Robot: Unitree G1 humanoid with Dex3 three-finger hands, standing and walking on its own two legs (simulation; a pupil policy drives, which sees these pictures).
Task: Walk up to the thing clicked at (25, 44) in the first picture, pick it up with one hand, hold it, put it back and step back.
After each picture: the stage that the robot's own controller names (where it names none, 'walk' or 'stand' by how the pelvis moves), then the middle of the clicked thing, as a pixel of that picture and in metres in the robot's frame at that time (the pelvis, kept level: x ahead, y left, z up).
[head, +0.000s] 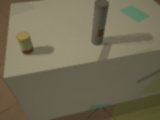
stand; (25, 44) +0.67 +0.32 -0.08
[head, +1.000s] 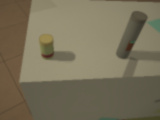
walk; (46, 47) +0.60 +0.18 -0.07
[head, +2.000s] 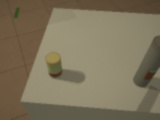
stand; (54, 65) +0.49 +0.16 -0.07
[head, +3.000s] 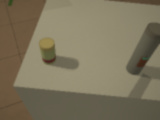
stand; (48, 51) +0.54 +0.17 -0.06
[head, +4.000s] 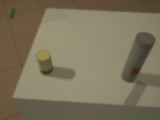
stand; (45, 63) +0.52 +0.19 -0.08
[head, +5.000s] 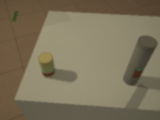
stand; (47, 65) +0.52 +0.18 -0.09
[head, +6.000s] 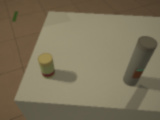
stand; (47, 66) +0.52 +0.18 -0.09
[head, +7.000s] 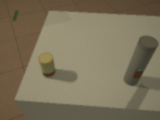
stand; (47, 65) +0.52 +0.18 -0.09
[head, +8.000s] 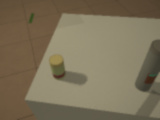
rise first; (57, 67) +0.51 +0.16 -0.08
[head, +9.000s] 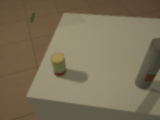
go down; (58, 65) +0.53 +0.16 -0.08
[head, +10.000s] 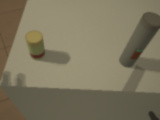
go down; (36, 46) +0.55 +0.15 -0.04
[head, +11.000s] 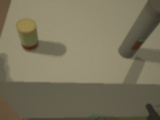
go down; (28, 36) +0.54 +0.15 -0.01
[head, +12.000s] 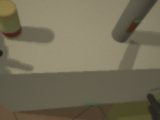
close in; (8, 21) +0.55 +0.17 +0.03
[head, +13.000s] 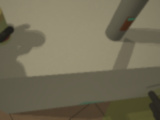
close; out of the picture +0.54 +0.18 +0.03
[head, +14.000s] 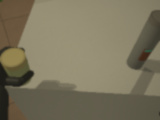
lift; (17, 68) +0.38 +0.20 +0.07
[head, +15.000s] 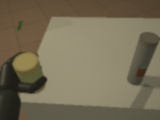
lift; (31, 74) +0.32 +0.16 +0.14
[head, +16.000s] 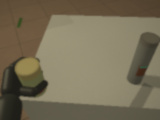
hold; (32, 78) +0.32 +0.16 +0.11
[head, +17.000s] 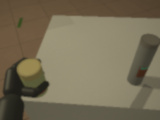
hold; (34, 78) +0.33 +0.16 +0.11
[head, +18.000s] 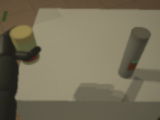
crouch; (26, 45) +0.44 +0.17 +0.13
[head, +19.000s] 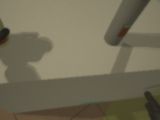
lower; out of the picture +0.53 +0.19 +0.03
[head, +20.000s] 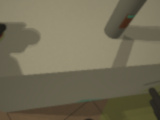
lower; out of the picture +0.54 +0.19 +0.04
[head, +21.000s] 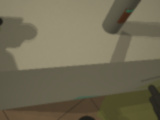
lower; out of the picture +0.55 +0.19 +0.04
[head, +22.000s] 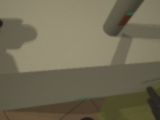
lower; out of the picture +0.55 +0.19 +0.04
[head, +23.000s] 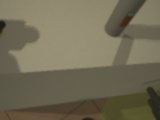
loosen; out of the picture +0.54 +0.19 +0.04
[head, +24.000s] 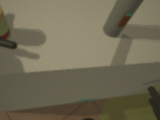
withdraw; out of the picture +0.54 +0.17 +0.04
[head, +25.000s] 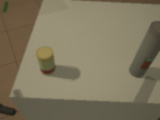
sink last; (46, 61) +0.49 +0.15 -0.03
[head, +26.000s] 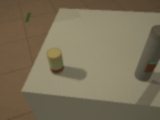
stand; (55, 61) +0.52 +0.16 -0.03
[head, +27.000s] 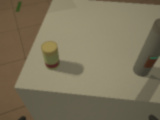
stand; (51, 56) +0.51 +0.15 -0.02
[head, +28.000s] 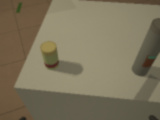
stand; (50, 56) +0.52 +0.16 -0.02
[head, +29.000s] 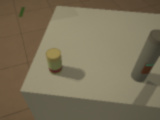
stand; (54, 61) +0.52 +0.15 -0.06
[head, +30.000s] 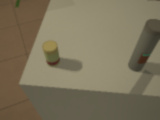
walk; (51, 54) +0.54 +0.16 -0.07
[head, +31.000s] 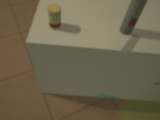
walk; (54, 17) +0.75 +0.16 -0.07
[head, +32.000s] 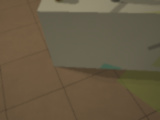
stand; out of the picture +1.09 +0.23 -0.07
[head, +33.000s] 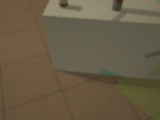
stand; out of the picture +1.13 +0.18 -0.08
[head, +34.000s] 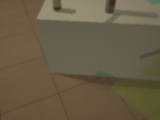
stand; (56, 2) +1.13 +0.20 -0.09
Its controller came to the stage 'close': yes
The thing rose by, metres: 0.21
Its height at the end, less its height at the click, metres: +0.00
